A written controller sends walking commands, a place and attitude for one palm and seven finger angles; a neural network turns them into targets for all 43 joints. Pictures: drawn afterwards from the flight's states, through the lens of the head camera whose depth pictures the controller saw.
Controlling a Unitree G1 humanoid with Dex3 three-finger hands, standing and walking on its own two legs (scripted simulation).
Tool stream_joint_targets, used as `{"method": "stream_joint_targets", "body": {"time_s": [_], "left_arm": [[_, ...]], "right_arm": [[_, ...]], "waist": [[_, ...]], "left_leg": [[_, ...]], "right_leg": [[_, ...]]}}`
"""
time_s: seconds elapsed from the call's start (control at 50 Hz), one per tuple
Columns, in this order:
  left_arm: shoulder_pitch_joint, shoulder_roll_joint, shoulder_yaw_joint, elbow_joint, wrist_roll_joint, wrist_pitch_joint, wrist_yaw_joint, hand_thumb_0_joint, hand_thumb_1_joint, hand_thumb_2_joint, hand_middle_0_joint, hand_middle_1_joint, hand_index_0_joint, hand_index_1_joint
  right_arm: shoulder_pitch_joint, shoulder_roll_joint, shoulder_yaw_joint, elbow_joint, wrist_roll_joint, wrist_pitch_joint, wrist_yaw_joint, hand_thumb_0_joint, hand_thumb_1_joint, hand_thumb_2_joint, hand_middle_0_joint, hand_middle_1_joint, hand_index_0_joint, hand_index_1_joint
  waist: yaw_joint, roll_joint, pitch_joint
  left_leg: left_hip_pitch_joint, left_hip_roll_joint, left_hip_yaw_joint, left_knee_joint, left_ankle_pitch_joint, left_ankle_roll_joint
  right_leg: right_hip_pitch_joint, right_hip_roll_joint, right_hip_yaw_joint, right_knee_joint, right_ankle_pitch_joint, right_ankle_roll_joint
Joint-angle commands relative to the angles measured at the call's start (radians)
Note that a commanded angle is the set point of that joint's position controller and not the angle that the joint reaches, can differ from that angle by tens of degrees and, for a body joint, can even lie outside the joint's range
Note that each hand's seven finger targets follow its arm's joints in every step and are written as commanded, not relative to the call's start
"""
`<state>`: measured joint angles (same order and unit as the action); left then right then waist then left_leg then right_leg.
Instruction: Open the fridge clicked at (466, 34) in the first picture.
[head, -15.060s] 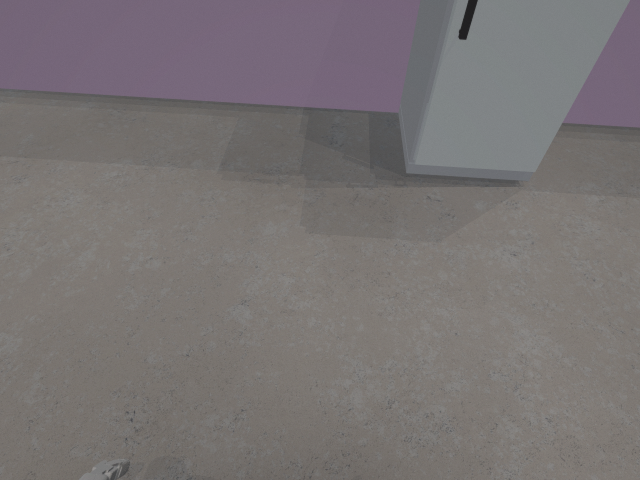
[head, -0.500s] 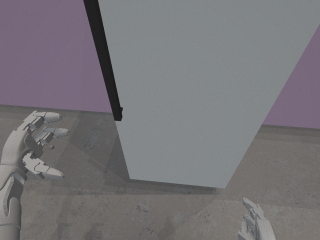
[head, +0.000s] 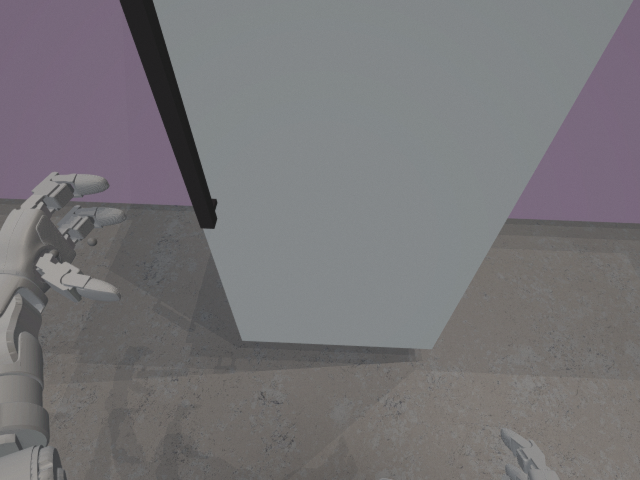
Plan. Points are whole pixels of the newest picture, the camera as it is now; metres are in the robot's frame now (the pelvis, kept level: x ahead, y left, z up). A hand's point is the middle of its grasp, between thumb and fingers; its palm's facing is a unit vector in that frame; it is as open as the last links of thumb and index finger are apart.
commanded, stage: move the hooked fingers beside the handle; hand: left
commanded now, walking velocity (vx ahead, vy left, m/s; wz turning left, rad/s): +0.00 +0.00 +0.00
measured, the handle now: (179, 112) +0.55 +0.23 +0.16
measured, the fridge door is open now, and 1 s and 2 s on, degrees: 0 0 0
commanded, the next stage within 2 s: none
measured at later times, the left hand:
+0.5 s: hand (113, 204) +0.42 +0.29 +0.11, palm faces +0.01 -1.00 +0.00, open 14.0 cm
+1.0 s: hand (130, 171) +0.48 +0.29 +0.11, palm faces +0.00 -1.00 +0.01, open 14.0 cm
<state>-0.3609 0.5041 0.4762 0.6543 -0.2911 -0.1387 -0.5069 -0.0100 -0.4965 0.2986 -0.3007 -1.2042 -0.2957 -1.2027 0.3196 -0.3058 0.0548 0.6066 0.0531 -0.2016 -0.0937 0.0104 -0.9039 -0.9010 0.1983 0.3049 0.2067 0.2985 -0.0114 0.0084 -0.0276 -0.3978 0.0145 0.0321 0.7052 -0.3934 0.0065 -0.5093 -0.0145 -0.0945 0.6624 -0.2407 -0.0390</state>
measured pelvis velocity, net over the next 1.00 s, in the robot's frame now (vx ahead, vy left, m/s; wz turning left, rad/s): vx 0.01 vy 0.02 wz -0.01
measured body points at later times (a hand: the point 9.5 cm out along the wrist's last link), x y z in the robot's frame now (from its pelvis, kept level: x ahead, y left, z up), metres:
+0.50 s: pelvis +0.01 +0.02 +0.00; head +0.07 +0.02 +0.44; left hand +0.41 +0.34 +0.11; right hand +0.10 -0.25 -0.10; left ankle -0.02 +0.11 -0.72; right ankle +0.06 -0.10 -0.72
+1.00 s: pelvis +0.01 +0.02 -0.01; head +0.11 +0.04 +0.43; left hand +0.47 +0.35 +0.11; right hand +0.05 -0.25 -0.11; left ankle -0.02 +0.11 -0.72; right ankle +0.06 -0.10 -0.72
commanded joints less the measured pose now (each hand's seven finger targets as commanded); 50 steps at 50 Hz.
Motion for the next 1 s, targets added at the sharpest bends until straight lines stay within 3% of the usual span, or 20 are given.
{"method": "stream_joint_targets", "body": {"time_s": [0.0, 0.1, 0.14, 0.2, 0.28, 0.32, 0.34, 0.38, 0.44, 0.54, 0.6, 0.64, 0.68, 0.72, 0.74, 0.82, 0.88, 0.94, 0.96, 0.98], "left_arm": [[-0.373, 0.310, 0.044, -0.174, -0.012, -0.074, -0.003, 0.000, -0.500, 0.300, -0.300, -1.200, -0.300, -1.200], [-0.470, 0.353, 0.055, -0.073, 0.002, -0.072, -0.001, 0.000, -0.500, 0.300, -0.300, -1.200, -0.300, -1.200], [-0.508, 0.390, 0.076, -0.068, 0.006, -0.088, 0.000, 0.000, -0.500, 0.300, -0.300, -1.200, -0.300, -1.200], [-0.527, 0.360, 0.042, -0.077, 0.019, -0.114, 0.001, 0.000, -0.500, 0.300, -0.300, -1.200, -0.300, -1.200], [-0.515, 0.371, 0.062, 0.000, 0.013, -0.109, -0.004, 0.000, -0.500, 0.300, -0.300, -1.200, -0.300, -1.200], [-0.525, 0.355, 0.045, 0.026, 0.013, -0.099, -0.009, 0.000, -0.500, 0.300, -0.300, -1.200, -0.300, -1.200], [-0.540, 0.381, 0.059, 0.049, 0.020, -0.093, -0.009, 0.000, -0.500, 0.300, -0.300, -1.200, -0.300, -1.200], [-0.596, 0.378, 0.039, 0.062, 0.036, -0.095, -0.005, 0.000, -0.500, 0.300, -0.300, -1.200, -0.300, -1.200], [-0.654, 0.380, 0.026, 0.015, 0.045, -0.124, 0.004, 0.000, -0.500, 0.300, -0.300, -1.200, -0.300, -1.200], [-0.688, 0.387, 0.041, 0.047, 0.036, -0.155, 0.010, 0.000, -0.500, 0.300, -0.300, -1.200, -0.300, -1.200], [-0.707, 0.386, 0.033, 0.131, 0.046, -0.139, 0.006, 0.000, -0.500, 0.300, -0.300, -1.200, -0.300, -1.200], [-0.713, 0.438, 0.055, 0.177, 0.066, -0.128, 0.004, 0.000, -0.500, 0.300, -0.300, -1.200, -0.300, -1.200], [-0.751, 0.426, 0.025, 0.195, 0.088, -0.129, 0.007, 0.000, -0.500, 0.300, -0.300, -1.200, -0.300, -1.200], [-0.793, 0.394, -0.007, 0.131, 0.088, -0.152, 0.009, 0.000, -0.500, 0.300, -0.300, -1.200, -0.300, -1.200], [-0.791, 0.419, 0.017, 0.119, 0.086, -0.163, 0.012, 0.000, -0.500, 0.300, -0.300, -1.200, -0.300, -1.200], [-0.851, 0.432, 0.039, 0.223, 0.059, -0.174, 0.006, 0.000, -0.500, 0.300, -0.300, -1.200, -0.300, -1.200], [-0.895, 0.486, 0.045, 0.297, 0.098, -0.155, 0.011, 0.000, -0.500, 0.300, -0.300, -1.200, -0.300, -1.200], [-0.900, 0.533, 0.052, 0.292, 0.138, -0.162, 0.021, 0.000, -0.500, 0.300, -0.300, -1.200, -0.300, -1.200], [-0.909, 0.532, 0.047, 0.282, 0.142, -0.168, 0.020, 0.000, -0.500, 0.300, -0.300, -1.200, -0.300, -1.200], [-0.927, 0.520, 0.035, 0.293, 0.141, -0.172, 0.019, 0.000, -0.500, 0.300, -0.300, -1.200, -0.300, -1.200]], "right_arm": [[-0.017, -0.144, -0.058, -0.139, 0.001, -0.045, -0.007, 0.000, -0.900, -0.900, 0.200, 0.300, 0.200, 0.300], [0.012, -0.154, -0.058, -0.130, -0.001, -0.024, -0.003, 0.000, -0.900, -0.900, 0.200, 0.300, 0.200, 0.300], [0.023, -0.157, -0.057, -0.131, -0.005, -0.017, 0.000, 0.000, -0.900, -0.900, 0.200, 0.300, 0.200, 0.300], [0.036, -0.149, -0.059, -0.133, -0.006, -0.010, 0.005, 0.000, -0.900, -0.900, 0.200, 0.300, 0.200, 0.300], [0.058, -0.158, -0.062, -0.129, -0.006, 0.011, 0.010, 0.000, -0.900, -0.900, 0.200, 0.300, 0.200, 0.300], [0.060, -0.161, -0.060, -0.135, -0.007, 0.020, 0.012, 0.000, -0.900, -0.900, 0.200, 0.300, 0.200, 0.300], [0.068, -0.165, -0.061, -0.130, -0.006, 0.025, 0.012, 0.000, -0.900, -0.900, 0.200, 0.300, 0.200, 0.300], [0.075, -0.164, -0.062, -0.125, -0.006, 0.036, 0.014, 0.000, -0.900, -0.900, 0.200, 0.300, 0.200, 0.300], [0.092, -0.161, -0.067, -0.129, -0.012, 0.044, 0.016, 0.000, -0.900, -0.900, 0.200, 0.300, 0.200, 0.300], [0.116, -0.162, -0.069, -0.110, -0.016, 0.062, 0.017, 0.000, -0.900, -0.900, 0.200, 0.300, 0.200, 0.300], [0.123, -0.166, -0.067, -0.098, -0.014, 0.076, 0.019, 0.000, -0.900, -0.900, 0.200, 0.300, 0.200, 0.300], [0.131, -0.171, -0.064, -0.098, -0.014, 0.088, 0.019, 0.000, -0.900, -0.900, 0.200, 0.300, 0.200, 0.300], [0.138, -0.167, -0.063, -0.099, -0.016, 0.097, 0.023, 0.000, -0.900, -0.900, 0.200, 0.300, 0.200, 0.300], [0.150, -0.164, -0.069, -0.105, -0.020, 0.101, 0.025, 0.000, -0.900, -0.900, 0.200, 0.300, 0.200, 0.300], [0.160, -0.168, -0.072, -0.101, -0.023, 0.105, 0.028, 0.000, -0.900, -0.900, 0.200, 0.300, 0.200, 0.300], [0.175, -0.176, -0.067, -0.082, -0.023, 0.125, 0.023, 0.000, -0.900, -0.900, 0.200, 0.300, 0.200, 0.300], [0.184, -0.183, -0.063, -0.069, -0.024, 0.137, 0.021, 0.000, -0.900, -0.900, 0.200, 0.300, 0.200, 0.300], [0.204, -0.180, -0.063, -0.075, -0.028, 0.152, 0.024, 0.000, -0.900, -0.900, 0.200, 0.300, 0.200, 0.300], [0.207, -0.179, -0.062, -0.076, -0.030, 0.156, 0.027, 0.000, -0.900, -0.900, 0.200, 0.300, 0.200, 0.300], [0.212, -0.179, -0.061, -0.074, -0.031, 0.161, 0.028, 0.000, -0.900, -0.900, 0.200, 0.300, 0.200, 0.300]], "waist": [[-0.011, 0.066, -0.274], [-0.027, 0.035, -0.259], [-0.021, 0.049, -0.302], [-0.018, 0.113, -0.343], [-0.025, 0.028, -0.340], [-0.022, 0.052, -0.319], [-0.024, 0.039, -0.317], [-0.041, 0.052, -0.300], [-0.040, 0.106, -0.370], [-0.047, 0.090, -0.417], [-0.060, 0.060, -0.366], [-0.053, 0.081, -0.360], [-0.061, 0.121, -0.344], [-0.067, 0.152, -0.402], [-0.062, 0.166, -0.440], [-0.090, 0.044, -0.407], [-0.102, 0.074, -0.371], [-0.091, 0.130, -0.428], [-0.094, 0.167, -0.441], [-0.107, 0.150, -0.435]], "left_leg": [[-0.062, -0.019, -0.038, -0.121, 0.184, 0.013], [-0.100, -0.016, -0.043, -0.113, 0.153, 0.014], [-0.100, -0.017, -0.043, -0.106, 0.191, 0.014], [-0.057, -0.018, -0.045, -0.100, 0.238, 0.008], [-0.089, -0.012, -0.044, -0.092, 0.258, 0.010], [-0.099, -0.013, -0.043, -0.096, 0.264, 0.008], [-0.106, -0.011, -0.044, -0.095, 0.262, 0.008], [-0.106, -0.011, -0.048, -0.093, 0.249, 0.007], [-0.055, -0.010, -0.053, -0.078, 0.314, 0.001], [-0.032, -0.001, -0.061, -0.063, 0.387, -0.008], [-0.076, -0.003, -0.060, -0.068, 0.343, -0.003], [-0.101, -0.006, -0.057, -0.066, 0.337, -0.002], [-0.104, -0.007, -0.059, -0.063, 0.338, -0.005], [-0.035, 0.001, -0.069, -0.044, 0.442, -0.016], [0.001, 0.005, -0.077, -0.038, 0.480, -0.025], [-0.084, 0.006, -0.068, -0.032, 0.388, -0.006], [-0.140, -0.001, -0.067, -0.037, 0.300, 0.002], [-0.121, -0.004, -0.069, -0.023, 0.368, -0.003], [-0.102, -0.002, -0.067, -0.016, 0.394, -0.007], [-0.101, 0.002, -0.068, -0.010, 0.392, -0.006]], "right_leg": [[0.256, -0.005, 0.093, -0.069, 0.117, 0.006], [0.226, -0.002, 0.095, -0.067, 0.082, 0.007], [0.254, -0.001, 0.098, -0.050, 0.128, 0.003], [0.232, 0.004, 0.087, -0.033, 0.171, -0.001], [0.237, 0.008, 0.082, -0.025, 0.210, 0.004], [0.225, 0.008, 0.079, -0.021, 0.211, -0.002], [0.220, 0.006, 0.078, -0.020, 0.211, 0.001], [0.183, 0.007, 0.075, -0.022, 0.191, 0.002], [0.179, 0.013, 0.075, -0.008, 0.218, -0.003], [0.181, 0.019, 0.071, 0.001, 0.258, -0.001], [0.162, 0.017, 0.067, -0.002, 0.243, 0.002], [0.163, 0.014, 0.071, 0.003, 0.241, 0.000], [0.134, 0.014, 0.069, 0.007, 0.230, -0.002], [0.114, 0.020, 0.065, 0.017, 0.254, -0.005], [0.107, 0.023, 0.062, 0.019, 0.259, -0.004], [0.130, 0.027, 0.067, 0.016, 0.261, 0.001], [0.106, 0.019, 0.073, 0.013, 0.214, 0.005], [0.114, 0.021, 0.075, 0.031, 0.246, 0.001], [0.099, 0.022, 0.075, 0.032, 0.253, 0.001], [0.085, 0.024, 0.075, 0.031, 0.251, 0.002]]}}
